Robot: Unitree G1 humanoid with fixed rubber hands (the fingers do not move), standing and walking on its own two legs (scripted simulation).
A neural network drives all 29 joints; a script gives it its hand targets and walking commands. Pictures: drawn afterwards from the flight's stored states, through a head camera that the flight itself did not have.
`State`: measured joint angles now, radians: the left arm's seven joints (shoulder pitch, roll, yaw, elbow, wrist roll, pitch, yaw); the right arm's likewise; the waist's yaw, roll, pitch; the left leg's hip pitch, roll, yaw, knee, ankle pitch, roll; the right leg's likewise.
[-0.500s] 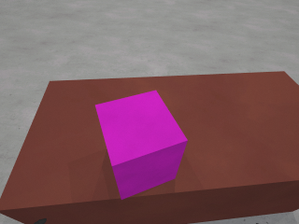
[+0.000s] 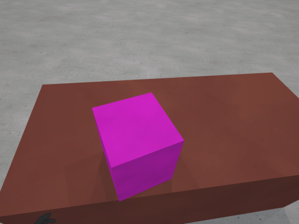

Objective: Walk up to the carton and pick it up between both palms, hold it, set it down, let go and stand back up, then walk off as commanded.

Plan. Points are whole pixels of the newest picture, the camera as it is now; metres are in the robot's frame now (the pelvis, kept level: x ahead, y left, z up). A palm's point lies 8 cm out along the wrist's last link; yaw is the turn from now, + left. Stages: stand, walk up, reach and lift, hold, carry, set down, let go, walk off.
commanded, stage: walk up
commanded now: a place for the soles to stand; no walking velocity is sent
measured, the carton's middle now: (135, 146) +0.38 +0.05 -0.05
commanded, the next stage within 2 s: reach and lift in 0.02 s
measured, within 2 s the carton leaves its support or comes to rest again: neither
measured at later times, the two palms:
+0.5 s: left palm out of the picture +0.12 +0.25 -0.08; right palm out of the picture +0.13 -0.31 -0.08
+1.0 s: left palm out of the picture +0.13 +0.22 -0.05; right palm out of the picture +0.16 -0.27 -0.07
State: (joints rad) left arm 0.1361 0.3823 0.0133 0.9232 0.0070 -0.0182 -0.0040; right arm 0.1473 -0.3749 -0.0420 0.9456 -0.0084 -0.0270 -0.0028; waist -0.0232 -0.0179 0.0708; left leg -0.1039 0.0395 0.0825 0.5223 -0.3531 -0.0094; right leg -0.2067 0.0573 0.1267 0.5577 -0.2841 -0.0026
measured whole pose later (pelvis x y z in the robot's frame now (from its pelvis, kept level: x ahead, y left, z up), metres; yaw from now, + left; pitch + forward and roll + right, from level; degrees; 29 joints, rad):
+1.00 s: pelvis -0.02 -0.02 +0.00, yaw +5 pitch -5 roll +1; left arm 0.17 0.15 0.03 0.46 0.01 0.14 0.13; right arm 0.16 -0.30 -0.09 0.77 0.06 -0.22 0.15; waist 0.01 0.01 0.06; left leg -0.14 0.03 0.00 0.51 -0.29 -0.03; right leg -0.21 0.02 0.02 0.55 -0.26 -0.02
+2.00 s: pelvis -0.01 -0.04 +0.00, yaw +6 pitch +0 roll +1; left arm 0.17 0.01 -0.02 0.45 0.02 -0.28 0.24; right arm 0.04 -0.33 0.12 0.94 0.39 -0.59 0.21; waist 0.04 -0.04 -0.03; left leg -0.23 0.05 -0.02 0.54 -0.31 -0.07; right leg -0.30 0.04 -0.01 0.59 -0.29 -0.06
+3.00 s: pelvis +0.00 -0.03 +0.01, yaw +4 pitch +3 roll +0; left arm -0.08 -0.01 0.05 0.23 0.00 0.11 0.23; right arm -0.33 -0.42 0.11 0.82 0.39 -0.27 0.16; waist 0.11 -0.01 -0.02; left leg -0.17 0.06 0.02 0.33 -0.21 -0.05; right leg -0.24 0.06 0.04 0.34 -0.16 -0.04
